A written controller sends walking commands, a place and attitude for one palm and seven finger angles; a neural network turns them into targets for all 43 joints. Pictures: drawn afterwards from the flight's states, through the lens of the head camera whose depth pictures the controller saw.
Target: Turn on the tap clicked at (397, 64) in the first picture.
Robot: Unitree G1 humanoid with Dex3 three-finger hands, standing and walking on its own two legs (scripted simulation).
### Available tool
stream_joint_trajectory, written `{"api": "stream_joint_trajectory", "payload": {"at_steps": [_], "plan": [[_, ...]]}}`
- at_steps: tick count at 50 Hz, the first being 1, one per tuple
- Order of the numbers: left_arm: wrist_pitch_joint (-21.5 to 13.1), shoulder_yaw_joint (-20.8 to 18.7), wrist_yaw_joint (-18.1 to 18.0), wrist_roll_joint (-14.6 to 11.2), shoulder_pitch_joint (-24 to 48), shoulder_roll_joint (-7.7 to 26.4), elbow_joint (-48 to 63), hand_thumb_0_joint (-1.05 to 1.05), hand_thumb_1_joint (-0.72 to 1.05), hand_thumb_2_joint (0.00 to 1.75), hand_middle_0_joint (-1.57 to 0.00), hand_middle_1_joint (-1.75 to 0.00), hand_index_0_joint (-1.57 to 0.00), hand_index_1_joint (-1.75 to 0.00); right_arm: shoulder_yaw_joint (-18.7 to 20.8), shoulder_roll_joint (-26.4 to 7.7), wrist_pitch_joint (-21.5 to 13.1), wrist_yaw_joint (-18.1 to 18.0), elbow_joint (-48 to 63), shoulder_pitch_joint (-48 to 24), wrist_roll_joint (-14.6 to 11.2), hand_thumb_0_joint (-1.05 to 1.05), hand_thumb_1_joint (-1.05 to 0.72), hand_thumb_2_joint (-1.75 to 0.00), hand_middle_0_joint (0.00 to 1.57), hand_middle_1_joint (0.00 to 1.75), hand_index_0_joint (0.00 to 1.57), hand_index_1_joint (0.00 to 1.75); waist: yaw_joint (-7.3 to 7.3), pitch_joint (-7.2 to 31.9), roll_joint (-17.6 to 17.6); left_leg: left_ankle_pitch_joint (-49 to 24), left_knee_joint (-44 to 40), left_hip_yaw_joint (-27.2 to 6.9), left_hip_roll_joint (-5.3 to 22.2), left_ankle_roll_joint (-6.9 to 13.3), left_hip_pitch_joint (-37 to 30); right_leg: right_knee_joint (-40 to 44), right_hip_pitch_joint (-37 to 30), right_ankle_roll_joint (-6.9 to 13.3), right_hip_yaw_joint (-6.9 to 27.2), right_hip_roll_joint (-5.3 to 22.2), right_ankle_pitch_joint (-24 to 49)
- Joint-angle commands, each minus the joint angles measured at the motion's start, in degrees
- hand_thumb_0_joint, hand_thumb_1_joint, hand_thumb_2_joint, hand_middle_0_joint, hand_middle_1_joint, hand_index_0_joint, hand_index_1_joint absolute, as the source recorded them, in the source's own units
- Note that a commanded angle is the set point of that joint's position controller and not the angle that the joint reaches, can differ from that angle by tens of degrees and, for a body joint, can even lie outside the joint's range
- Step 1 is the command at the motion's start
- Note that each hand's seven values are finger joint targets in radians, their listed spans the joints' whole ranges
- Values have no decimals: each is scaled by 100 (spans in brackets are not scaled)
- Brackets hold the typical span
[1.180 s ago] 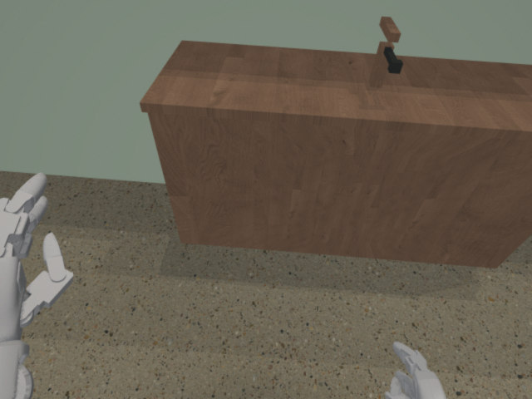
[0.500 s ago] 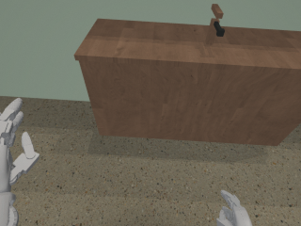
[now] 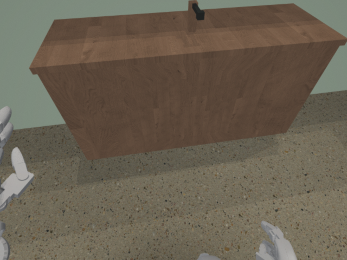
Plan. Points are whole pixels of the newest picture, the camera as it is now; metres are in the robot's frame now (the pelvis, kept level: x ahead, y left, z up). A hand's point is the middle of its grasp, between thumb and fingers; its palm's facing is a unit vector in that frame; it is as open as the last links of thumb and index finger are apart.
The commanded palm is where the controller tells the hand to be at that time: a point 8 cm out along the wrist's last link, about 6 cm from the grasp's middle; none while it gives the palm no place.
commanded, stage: walk to a spot facing it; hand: left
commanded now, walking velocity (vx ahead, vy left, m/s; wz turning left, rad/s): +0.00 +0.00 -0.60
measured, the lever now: (200, 15) +0.97 -0.03 +0.14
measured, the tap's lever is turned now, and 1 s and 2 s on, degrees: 0 0 0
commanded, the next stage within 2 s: turn to face it in 1.50 s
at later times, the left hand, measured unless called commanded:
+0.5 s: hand (99, 155) +0.25 +0.15 +0.18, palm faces +0.13 -0.90 -0.41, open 7.4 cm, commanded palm +0.21 +0.20 +0.20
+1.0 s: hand (219, 136) +0.29 -0.05 +0.20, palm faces -0.20 -0.83 -0.53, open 7.4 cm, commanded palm +0.28 +0.03 +0.20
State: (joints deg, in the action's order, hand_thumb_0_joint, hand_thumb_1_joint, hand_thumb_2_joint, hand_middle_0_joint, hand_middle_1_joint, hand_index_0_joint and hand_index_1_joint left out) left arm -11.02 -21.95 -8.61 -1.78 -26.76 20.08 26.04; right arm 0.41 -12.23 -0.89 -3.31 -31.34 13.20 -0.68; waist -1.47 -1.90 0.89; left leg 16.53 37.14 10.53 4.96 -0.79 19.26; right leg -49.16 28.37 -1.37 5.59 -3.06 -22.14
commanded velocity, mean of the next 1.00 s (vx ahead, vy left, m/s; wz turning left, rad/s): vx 0.22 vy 0.00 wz -0.46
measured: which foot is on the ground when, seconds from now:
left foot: down 0.00-0.10, up 0.12-0.42, down 0.44-0.78, up 0.80-1.00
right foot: down 0.00-0.46, up 0.48-0.76, down 0.78-1.00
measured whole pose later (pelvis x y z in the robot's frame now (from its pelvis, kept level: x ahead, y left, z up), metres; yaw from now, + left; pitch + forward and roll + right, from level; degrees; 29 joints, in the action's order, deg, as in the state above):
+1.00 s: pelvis -0.01 -0.11 +0.01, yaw -35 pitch +0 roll +1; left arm -14.8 -22.9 -7.5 -0.9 -32.2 23.6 32.9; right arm 1.5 -14.3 -0.5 -2.2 -36.1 12.2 -0.2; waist 3.0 -3.7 -0.6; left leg 20.0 60.2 4.0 8.2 -2.5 33.8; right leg -31.9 16.4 4.1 -4.1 -1.4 -15.6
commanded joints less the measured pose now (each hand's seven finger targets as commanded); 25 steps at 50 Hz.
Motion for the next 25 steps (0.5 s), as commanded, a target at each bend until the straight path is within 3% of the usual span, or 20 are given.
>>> {"api": "stream_joint_trajectory", "payload": {"at_steps": [1, 3, 4, 5, 6, 7, 8, 9, 11, 13, 16, 18, 20, 21, 22, 23, 24, 25], "plan": [[-388, -230, -3, -8, 789, 738, 1515, 0, 90, 90, -20, -30, -20, -30, 197, -640, -502, 64, 902, -456, 2, 0, -90, -90, 20, 30, 20, 30, 31, 589, -1135, -921, -1215, -705, 1757, 575, -307, -72, -391, -138, -698, 437, -385], [-355, -187, -10, 57, 837, 742, 1277, 0, 90, 90, -20, -30, -20, -30, 191, -703, -581, 153, 872, -383, 20, 0, -90, -90, 20, 30, 20, 30, 9, 453, -972, -743, -555, -390, 1447, 252, 22, 983, -1098, -79, -895, 334, 125], [-367, -183, -14, 90, 1022, 782, 1312, 0, 90, 90, -20, -30, -20, -30, 206, -699, -592, 194, 909, -386, -1, 0, -90, -90, 20, 30, 20, 30, 4, 384, -489, -303, 153, -246, 1067, 61, 178, 1740, -1212, 133, -409, 492, 774], [-389, -399, -64, 117, 1067, 1084, 1277, 0, 90, 90, -20, -30, -20, -30, 185, -574, -569, 193, 984, -450, 7, 0, -90, -90, 20, 30, 20, 30, 4, 360, 955, 847, 1328, -14, 319, -219, 716, 2420, -1235, 598, 1242, 1315, 2031], [-318, -611, -148, 39, 869, 1192, 1149, 0, 90, 90, -20, -30, -20, -30, 195, -549, -551, 196, 1038, -672, 21, 0, -90, -90, 20, 30, 20, 30, -84, 566, 1491, 1876, 2440, -440, -195, -378, 1227, 3025, -1165, 1085, 2758, 2038, 2200], [-293, -597, -186, -29, 749, 1215, 1382, 0, 90, 90, -20, -30, -20, -30, 219, -546, -501, 204, 991, -698, 29, 0, -90, -90, 20, 30, 20, 30, -88, 630, 1162, 1591, 3013, -1060, -137, -373, 1267, 3223, -1194, 1190, 3211, 2101, 1547], [-345, -693, -196, -54, 451, 1273, 1493, 0, 90, 90, -20, -30, -20, -30, 125, -464, -414, 216, 926, -537, 69, 0, -90, -90, 20, 30, 20, 30, -4, 717, 773, 1183, 3223, -1299, -90, -399, 1514, 2999, -1617, 1325, 2932, 1999, 1656], [-405, -743, -190, -82, 208, 1213, 1569, 0, 90, 90, -20, -30, -20, -30, 70, -431, -296, 237, 837, -495, 84, 0, -90, -90, 20, 30, 20, 30, 29, 1000, 442, 939, 3105, -1319, -85, -428, 1495, 2756, -1977, 1275, 2305, 1757, 1992], [-472, -838, -148, -100, -84, 1183, 1504, 0, 90, 90, -20, -30, -20, -30, 66, -406, -135, 249, 844, -589, 58, 0, -90, -90, 20, 30, 20, 30, 41, 1236, 462, 861, 2425, -1212, -116, -438, 1207, 2580, -2136, 1121, 1685, 1476, 2450], [-513, -855, -107, -121, -128, 1217, 1510, 0, 90, 90, -20, -30, -20, -30, 70, -420, -89, 218, 890, -697, 90, 0, -90, -90, 20, 30, 20, 30, 11, 1129, 512, 914, 1635, -1062, -213, -369, 775, 2848, -1707, 1138, 1796, 1414, 2077], [-469, -665, -87, -117, -157, 1032, 1259, 0, 90, 90, -20, -30, -20, -30, 62, -436, -48, 216, 905, -745, 67, 0, -90, -90, 20, 30, 20, 30, -43, 1041, 646, 1008, 565, -965, -320, -285, 406, 3001, -1612, 1118, 1972, 1321, 1583], [-407, -584, -64, -76, -20, 1027, 1241, 0, 90, 90, -20, -30, -20, -30, 75, -484, 8, 227, 926, -677, 40, 0, -90, -90, 20, 30, 20, 30, -49, 1101, 665, 855, -94, -911, -368, -202, -79, 3099, -1364, 995, 2091, 1226, 1278], [-355, -470, -41, -59, 184, 1033, 1231, 0, 90, 90, -20, -30, -20, -30, 100, -540, 26, 212, 884, -513, 46, 0, -90, -90, 20, 30, 20, 30, 66, 1139, 584, 605, -1048, -726, -315, -61, -961, 3069, -830, 728, 1925, 975, 379], [-358, -357, -24, -68, 355, 1004, 1401, 0, 90, 90, -20, -30, -20, -30, 141, -602, -14, 178, 912, -479, 23, 0, -90, -90, 20, 30, 20, 30, 111, 1135, 312, 629, -1580, -842, -50, 83, -1482, 2685, -453, 575, 1709, 706, -5], [-401, -377, 1, -78, 537, 1017, 1540, 0, 90, 90, -20, -30, -20, -30, 190, -737, -73, 130, 965, -508, 75, 0, -90, -90, 20, 30, 20, 30, 140, 859, -428, 1103, -2130, -1627, 723, 469, -1918, 1935, 475, 352, 1280, 201, -552], [-433, -400, 24, -20, 581, 1012, 1605, 0, 90, 90, -20, -30, -20, -30, 239, -828, -129, 104, 988, -534, 83, 0, -90, -90, 20, 30, 20, 30, 114, 740, -1542, 1409, -2477, -2650, 1735, 924, -2102, 288, 1110, 103, 295, -345, -631], [-487, -456, 9, 119, 754, 1119, 1699, 0, 90, 90, -20, -30, -20, -30, 202, -632, -212, 92, 928, -604, 56, 0, -90, -90, 20, 30, 20, 30, 99, 638, -1881, 1947, -2735, -2987, 2280, 1215, -1263, -1391, 1056, 24, -346, -73, -566], [-523, -427, 39, 159, 488, 1040, 1432, 0, 90, 90, -20, -30, -20, -30, 243, -637, -276, 119, 881, -581, 44, 0, -90, -90, 20, 30, 20, 30, 121, 352, -1531, 1986, -2699, -2620, 2218, 1249, -690, -2109, 970, 13, -317, 219, -295]]}}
